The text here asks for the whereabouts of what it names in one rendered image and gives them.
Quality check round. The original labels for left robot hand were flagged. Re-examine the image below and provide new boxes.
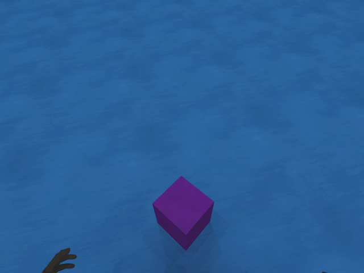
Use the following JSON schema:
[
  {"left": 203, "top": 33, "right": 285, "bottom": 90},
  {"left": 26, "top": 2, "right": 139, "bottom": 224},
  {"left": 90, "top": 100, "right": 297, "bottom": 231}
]
[{"left": 42, "top": 248, "right": 77, "bottom": 273}]

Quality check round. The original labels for carton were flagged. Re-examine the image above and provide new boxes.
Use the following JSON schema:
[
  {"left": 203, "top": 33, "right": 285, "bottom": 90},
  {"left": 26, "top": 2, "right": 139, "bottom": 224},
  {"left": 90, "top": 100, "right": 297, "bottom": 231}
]
[{"left": 152, "top": 176, "right": 214, "bottom": 250}]

